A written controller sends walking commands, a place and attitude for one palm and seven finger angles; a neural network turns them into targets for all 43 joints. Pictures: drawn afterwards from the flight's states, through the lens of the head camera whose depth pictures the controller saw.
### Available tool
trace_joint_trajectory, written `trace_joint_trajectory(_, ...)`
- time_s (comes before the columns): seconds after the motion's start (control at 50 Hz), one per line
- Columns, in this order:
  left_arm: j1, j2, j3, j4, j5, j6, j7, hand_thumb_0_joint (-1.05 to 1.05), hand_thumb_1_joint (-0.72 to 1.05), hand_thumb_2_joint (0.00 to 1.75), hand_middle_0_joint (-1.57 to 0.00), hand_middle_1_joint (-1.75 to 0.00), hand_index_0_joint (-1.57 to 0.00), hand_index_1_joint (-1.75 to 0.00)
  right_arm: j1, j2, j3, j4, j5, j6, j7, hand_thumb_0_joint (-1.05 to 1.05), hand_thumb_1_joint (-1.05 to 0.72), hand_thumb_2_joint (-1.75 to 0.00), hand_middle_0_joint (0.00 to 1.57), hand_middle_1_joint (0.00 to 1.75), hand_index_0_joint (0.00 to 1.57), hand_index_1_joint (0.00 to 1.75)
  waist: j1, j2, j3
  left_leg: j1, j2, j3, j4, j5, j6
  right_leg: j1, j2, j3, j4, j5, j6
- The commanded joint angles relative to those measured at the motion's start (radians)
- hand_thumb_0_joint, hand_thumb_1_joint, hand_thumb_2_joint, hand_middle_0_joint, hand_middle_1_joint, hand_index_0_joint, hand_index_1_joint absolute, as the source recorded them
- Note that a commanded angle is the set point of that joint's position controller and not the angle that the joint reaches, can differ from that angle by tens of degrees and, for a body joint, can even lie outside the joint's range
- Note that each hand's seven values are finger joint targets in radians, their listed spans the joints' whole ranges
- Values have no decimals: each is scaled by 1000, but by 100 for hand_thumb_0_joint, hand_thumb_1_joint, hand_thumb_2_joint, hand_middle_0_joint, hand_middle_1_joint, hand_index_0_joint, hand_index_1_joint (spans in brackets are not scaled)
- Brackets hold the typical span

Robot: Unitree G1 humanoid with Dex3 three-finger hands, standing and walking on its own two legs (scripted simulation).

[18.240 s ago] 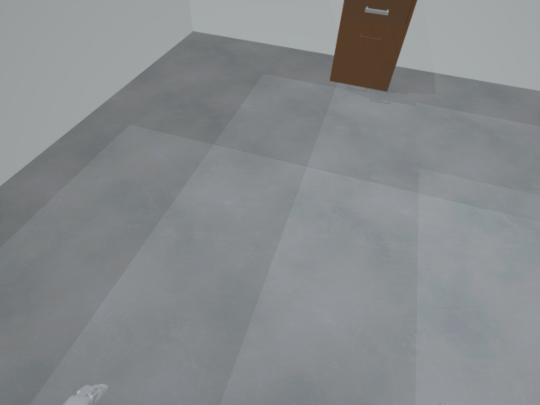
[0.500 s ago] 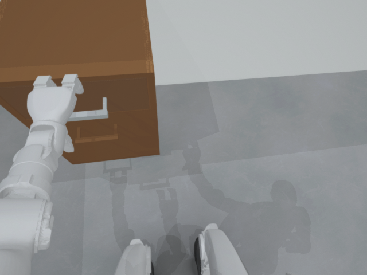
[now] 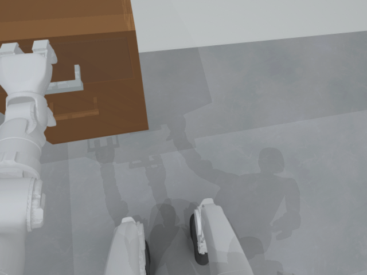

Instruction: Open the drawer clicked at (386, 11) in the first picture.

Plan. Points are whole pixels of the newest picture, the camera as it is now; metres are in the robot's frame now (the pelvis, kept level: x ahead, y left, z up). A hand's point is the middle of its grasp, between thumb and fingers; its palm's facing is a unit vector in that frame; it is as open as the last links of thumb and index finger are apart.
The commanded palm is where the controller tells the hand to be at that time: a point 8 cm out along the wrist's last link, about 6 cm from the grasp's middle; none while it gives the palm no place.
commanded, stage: move the hooked fingers above the handle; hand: left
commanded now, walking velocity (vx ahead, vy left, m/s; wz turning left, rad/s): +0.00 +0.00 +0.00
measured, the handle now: (49, 80) +0.58 +0.26 -0.09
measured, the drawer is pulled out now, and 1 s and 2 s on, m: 0.00 0.00 0.00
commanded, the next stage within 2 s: none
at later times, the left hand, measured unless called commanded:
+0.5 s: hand (38, 87) +0.53 +0.26 -0.04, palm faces -0.02 +0.00 -1.00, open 13.8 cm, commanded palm +0.52 +0.25 +0.02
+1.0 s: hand (43, 88) +0.53 +0.25 -0.04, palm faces -0.07 -0.02 -1.00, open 13.9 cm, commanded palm +0.52 +0.24 +0.02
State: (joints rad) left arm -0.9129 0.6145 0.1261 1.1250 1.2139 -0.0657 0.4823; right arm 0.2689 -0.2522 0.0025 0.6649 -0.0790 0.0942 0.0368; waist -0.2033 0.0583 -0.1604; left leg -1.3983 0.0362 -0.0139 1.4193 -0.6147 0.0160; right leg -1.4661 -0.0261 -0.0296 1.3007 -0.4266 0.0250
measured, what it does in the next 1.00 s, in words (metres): stands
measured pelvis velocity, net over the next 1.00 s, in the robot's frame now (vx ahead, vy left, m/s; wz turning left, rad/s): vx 0.00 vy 0.01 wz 0.00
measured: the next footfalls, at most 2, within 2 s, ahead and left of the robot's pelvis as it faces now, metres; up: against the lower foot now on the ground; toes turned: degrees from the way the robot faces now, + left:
none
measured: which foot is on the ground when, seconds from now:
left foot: down 0.00-1.00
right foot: down 0.00-1.00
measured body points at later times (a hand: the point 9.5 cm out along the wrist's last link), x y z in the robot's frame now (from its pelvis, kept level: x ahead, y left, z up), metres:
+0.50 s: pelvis -0.01 +0.00 -0.01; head +0.20 +0.03 +0.39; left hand +0.53 +0.26 +0.01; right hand +0.01 -0.28 -0.12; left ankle +0.01 +0.11 -0.59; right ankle +0.08 -0.14 -0.59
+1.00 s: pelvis +0.00 +0.01 -0.01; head +0.20 +0.03 +0.40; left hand +0.53 +0.25 +0.01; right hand +0.01 -0.27 -0.12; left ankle +0.01 +0.11 -0.59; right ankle +0.08 -0.14 -0.59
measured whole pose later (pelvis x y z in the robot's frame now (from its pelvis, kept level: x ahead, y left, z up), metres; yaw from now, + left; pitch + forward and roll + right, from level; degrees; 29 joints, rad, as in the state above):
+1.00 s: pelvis +0.00 +0.01 -0.01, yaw +0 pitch +35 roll -4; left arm -0.94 0.65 0.11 1.13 1.19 -0.13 0.40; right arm 0.29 -0.27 0.01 0.63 -0.07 0.08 0.01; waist -0.22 0.05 -0.17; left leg -1.43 0.03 -0.02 1.44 -0.62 0.02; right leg -1.49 -0.03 -0.04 1.31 -0.42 0.03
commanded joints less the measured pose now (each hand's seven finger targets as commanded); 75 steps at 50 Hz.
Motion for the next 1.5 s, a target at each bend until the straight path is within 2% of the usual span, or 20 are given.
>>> trace_joint_trajectory(0.0,-362,392,71,-198,-49,57,-18,0,-50,30,-30,-120,-30,-120,180,-203,-65,-52,23,-15,-27,0,-90,-90,20,30,20,30,35,71,-681,278,-37,3,-213,398,37,591,40,-6,-135,268,-50)
trace_joint_trajectory(0.08,-450,318,-7,-267,-66,-18,-93,0,-50,30,-30,-120,-30,-120,195,-193,-75,-25,27,-47,-48,0,-90,-90,20,30,20,30,-19,98,-678,310,-33,-6,-209,325,45,534,39,-4,-160,188,-48)
trace_joint_trajectory(0.16,-492,196,-104,-197,-67,-84,-132,0,-50,30,-30,-120,-30,-120,216,-183,-79,10,23,-76,-63,0,-90,-90,20,30,20,30,-74,97,-527,276,-35,-17,-192,240,46,375,39,-16,-167,77,-53)
trace_joint_trajectory(0.22,-471,230,-73,-136,-64,-103,-126,0,-50,30,-30,-120,-30,-120,218,-189,-69,6,18,-79,-65,0,-90,-90,20,30,20,30,-58,119,-481,248,-41,-21,-181,245,40,317,40,-26,-142,63,-63)
trace_joint_trajectory(0.26,-465,262,-42,-132,-55,-105,-112,0,-50,30,-30,-120,-30,-120,216,-192,-65,-10,14,-70,-61,0,-90,-90,20,30,20,30,-34,176,-506,281,-44,-24,-177,304,33,299,41,-30,-121,89,-70)
trace_joint_trajectory(0.4,-407,402,79,-202,-10,-50,-33,0,-50,30,-30,-120,-30,-120,197,-203,-56,-60,6,-27,-36,0,-90,-90,20,30,20,30,39,215,-658,327,-31,-26,-148,478,21,384,42,-30,-63,216,-70)
trace_joint_trajectory(0.48,-405,395,72,-218,-32,3,-20,0,-50,30,-30,-120,-30,-120,198,-208,-60,-61,17,-15,-32,0,-90,-90,20,30,20,30,27,142,-682,309,-29,-26,-163,447,29,451,43,-28,-83,233,-58)
trace_joint_trajectory(0.56,-463,363,36,-284,-62,-9,-65,0,-50,30,-30,-120,-30,-120,213,-208,-69,-37,23,-27,-38,0,-90,-90,20,30,20,30,2,161,-737,384,-24,-41,-188,412,29,448,44,-30,-114,194,-56)
trace_joint_trajectory(0.66,-494,242,-56,-268,-70,-51,-117,0,-50,30,-30,-120,-30,-120,235,-193,-79,6,19,-46,-48,0,-90,-90,20,30,20,30,-42,174,-630,424,-23,-54,-200,387,27,347,45,-41,-142,144,-60)
trace_joint_trajectory(0.72,-431,189,-73,-204,-75,-68,-123,0,-50,30,-30,-120,-30,-120,238,-187,-76,11,15,-45,-50,0,-90,-90,20,30,20,30,-31,163,-548,409,-24,-56,-207,387,21,301,44,-50,-141,124,-67)
trace_joint_trajectory(0.82,-379,245,-29,-92,-49,-55,-86,0,-50,30,-30,-120,-30,-120,222,-195,-55,-18,14,-29,-45,0,-90,-90,20,30,20,30,-13,122,-450,294,-29,-42,-201,365,27,292,44,-49,-118,113,-74)
trace_joint_trajectory(0.86,-376,300,12,-122,-33,-53,-64,0,-50,30,-30,-120,-30,-120,209,-197,-51,-38,10,-20,-41,0,-90,-90,20,30,20,30,15,159,-494,303,-30,-35,-195,394,22,314,45,-42,-103,131,-76)
trace_joint_trajectory(0.94,-372,385,79,-188,-27,-51,-23,0,-50,30,-30,-120,-30,-120,190,-199,-50,-65,8,-11,-36,0,-90,-90,20,30,20,30,38,121,-606,277,-28,-27,-170,431,30,418,44,-27,-80,198,-69)
trace_joint_trajectory(1.04,-390,398,102,-319,-43,-53,-9,0,-50,30,-30,-120,-30,-120,201,-201,-71,-52,13,-11,-30,0,-90,-90,20,30,20,30,48,189,-774,423,-20,-43,-172,541,18,465,42,-28,-77,283,-62)
trace_joint_trajectory(1.16,-457,261,-22,-295,-73,-25,-58,0,-50,30,-30,-120,-30,-120,227,-199,-85,0,20,-20,-36,0,-90,-90,20,30,20,30,-21,166,-689,450,-17,-47,-188,481,23,407,46,-39,-129,237,-56)
trace_joint_trajectory(1.22,-434,192,-69,-289,-89,-34,-100,0,-50,30,-30,-120,-30,-120,233,-189,-88,11,17,-22,-40,0,-90,-90,20,30,20,30,-24,182,-662,479,-22,-45,-196,496,21,396,47,-42,-145,239,-61)
trace_joint_trajectory(1.3,-374,148,-94,-193,-84,-51,-128,0,-50,30,-30,-120,-30,-120,228,-181,-79,13,16,-19,-45,0,-90,-90,20,30,20,30,-28,144,-512,429,-21,-43,-209,462,23,340,48,-49,-156,195,-67)
trace_joint_trajectory(1.4,-347,270,5,-178,-51,-82,-75,0,-50,30,-30,-120,-30,-120,193,-183,-58,-30,9,-9,-48,0,-90,-90,20,30,20,30,13,133,-504,329,-30,-24,-193,452,28,375,46,-37,-119,204,-73)
trace_joint_trajectory(1.44,-305,359,84,-198,-47,-86,-40,0,-50,30,-30,-120,-30,-120,176,-188,-53,-46,2,-3,-45,0,-90,-90,20,30,20,30,52,122,-545,296,-31,-14,-182,477,30,434,44,-26,-98,250,-72)
trace_joint_trajectory(1.48,-291,356,85,-218,-40,-77,-6,0,-50,30,-30,-120,-30,-120,166,-184,-55,-66,4,1,-39,0,-90,-90,20,30,20,30,59,135,-585,293,-33,-7,-175,487,30,462,44,-20,-91,275,-67)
